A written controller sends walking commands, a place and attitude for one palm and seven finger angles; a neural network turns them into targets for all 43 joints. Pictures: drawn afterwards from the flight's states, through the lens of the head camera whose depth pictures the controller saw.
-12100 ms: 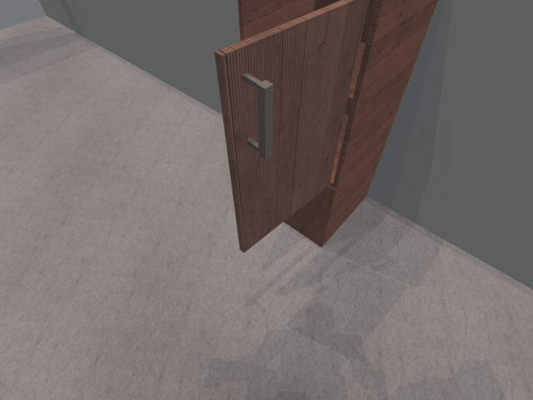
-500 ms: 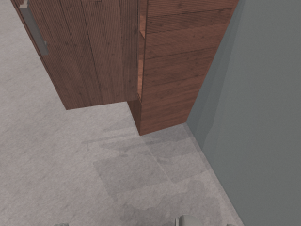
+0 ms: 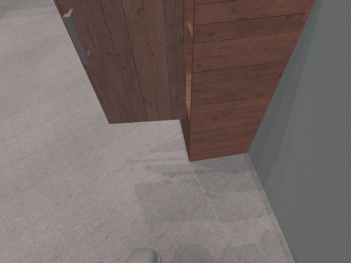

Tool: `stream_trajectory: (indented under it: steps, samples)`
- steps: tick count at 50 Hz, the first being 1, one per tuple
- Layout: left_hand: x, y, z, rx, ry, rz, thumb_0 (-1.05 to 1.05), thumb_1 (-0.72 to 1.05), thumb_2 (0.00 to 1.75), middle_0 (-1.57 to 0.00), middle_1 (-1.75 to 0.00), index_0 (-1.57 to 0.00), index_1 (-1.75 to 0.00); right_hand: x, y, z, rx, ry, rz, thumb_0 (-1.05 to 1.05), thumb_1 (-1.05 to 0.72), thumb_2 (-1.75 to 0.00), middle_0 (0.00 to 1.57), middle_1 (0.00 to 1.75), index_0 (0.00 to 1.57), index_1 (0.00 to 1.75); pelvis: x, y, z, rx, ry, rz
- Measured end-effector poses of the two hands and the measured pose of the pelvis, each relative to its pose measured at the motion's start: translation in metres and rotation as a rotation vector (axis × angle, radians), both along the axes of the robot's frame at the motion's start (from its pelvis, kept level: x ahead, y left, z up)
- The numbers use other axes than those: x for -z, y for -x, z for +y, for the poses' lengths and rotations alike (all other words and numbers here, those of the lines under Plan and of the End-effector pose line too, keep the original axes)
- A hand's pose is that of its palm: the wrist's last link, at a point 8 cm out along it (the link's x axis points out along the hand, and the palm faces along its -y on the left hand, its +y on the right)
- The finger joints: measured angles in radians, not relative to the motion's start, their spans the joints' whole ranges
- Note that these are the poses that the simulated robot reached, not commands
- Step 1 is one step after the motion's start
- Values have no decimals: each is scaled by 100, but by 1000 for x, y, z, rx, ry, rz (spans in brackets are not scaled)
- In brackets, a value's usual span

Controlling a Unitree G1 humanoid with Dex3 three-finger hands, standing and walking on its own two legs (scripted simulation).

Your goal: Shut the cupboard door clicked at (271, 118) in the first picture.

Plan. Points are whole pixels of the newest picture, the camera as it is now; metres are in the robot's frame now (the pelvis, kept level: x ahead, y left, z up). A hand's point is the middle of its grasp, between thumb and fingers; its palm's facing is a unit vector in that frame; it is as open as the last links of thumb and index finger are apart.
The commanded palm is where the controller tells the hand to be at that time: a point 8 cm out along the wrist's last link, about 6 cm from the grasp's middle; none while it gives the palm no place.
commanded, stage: take the last steps up to it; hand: left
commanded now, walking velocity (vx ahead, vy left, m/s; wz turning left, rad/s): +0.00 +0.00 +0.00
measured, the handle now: (79, 37) +0.73 +0.33 +0.12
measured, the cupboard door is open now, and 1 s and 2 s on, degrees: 84 84 84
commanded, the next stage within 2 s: come to a stop and stand still in 0.86 s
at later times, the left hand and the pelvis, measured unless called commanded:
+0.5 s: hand out of the picture +0.07 +0.25 -0.17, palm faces +0.12 -0.97 -0.19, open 7.4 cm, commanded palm none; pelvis +0.06 +0.06 +0.00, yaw +4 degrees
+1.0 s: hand (109, 221) +0.25 +0.21 -0.16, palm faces +0.15 -0.97 -0.21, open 7.1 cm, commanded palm none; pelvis +0.23 +0.03 +0.01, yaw +6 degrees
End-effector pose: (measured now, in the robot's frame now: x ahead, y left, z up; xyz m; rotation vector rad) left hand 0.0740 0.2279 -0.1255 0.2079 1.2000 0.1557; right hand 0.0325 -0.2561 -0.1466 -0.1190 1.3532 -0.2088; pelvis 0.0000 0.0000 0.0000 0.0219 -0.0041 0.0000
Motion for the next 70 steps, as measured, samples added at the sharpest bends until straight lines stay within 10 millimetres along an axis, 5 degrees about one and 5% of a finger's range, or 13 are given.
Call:
stream_trajectory:
  steps: [6,12,16,24,30,35,39,46,57,63,70]
  samples:
    - [8,42,16,-91,14,46,0,92,90,-20,-30,-21,-30,-8,-37,10,-103,26,-27,1,-91,-89,19,30,20,30,0,-3,7,-47,-6,0]
    - [31,94,46,-185,54,171,0,91,90,-20,-30,-21,-30,-13,-83,48,-203,47,-138,0,-91,-89,19,30,20,30,11,-11,33,-75,10,3]
    - [29,101,60,-184,58,245,1,91,90,-20,-30,-20,-30,-17,-85,71,-204,35,-165,0,-91,-89,19,30,20,30,6,-22,46,-64,16,-6]
    - [15,27,69,-153,60,143,1,91,90,-20,-30,-20,-30,-13,-43,83,-145,8,6,0,-93,-89,20,30,20,30,-3,-57,55,-77,14,-5]
    - [14,-62,56,-76,55,62,1,91,90,-20,-30,-20,-30,-1,-14,81,-66,-34,166,0,-92,-89,20,30,20,30,3,-96,48,-59,-2,-2]
    - [19,-142,36,-19,35,-36,1,91,90,-20,-30,-20,-30,15,-13,72,-12,-75,279,0,-91,-89,20,30,20,30,20,-138,30,-51,-6,-6]
    - [14,-166,22,-57,37,-71,0,91,90,-20,-30,-20,-30,15,-52,61,-26,-78,282,1,-91,-89,20,30,20,30,15,-161,21,-83,10,-22]
    - [3,-167,28,-133,13,1,-2,96,90,-20,-30,-21,-30,1,-176,56,-94,-59,96,0,-91,-89,19,30,20,30,-3,-205,18,-100,12,5]
    - [35,-148,36,-201,107,238,0,92,90,-20,-30,-20,-30,-4,-329,88,-191,16,-106,1,-93,-89,19,30,20,30,9,-271,58,-86,31,-7]
    - [37,-164,52,-185,94,270,0,91,90,-20,-30,-20,-30,-6,-355,110,-194,20,-145,0,-91,-89,20,30,20,30,9,-272,66,-62,24,-3]
    - [24,-193,71,-148,10,174,0,91,90,-20,-30,-20,-30,0,-330,94,-153,7,-128,0,-91,-89,20,30,20,30,8,-253,53,-40,37,7]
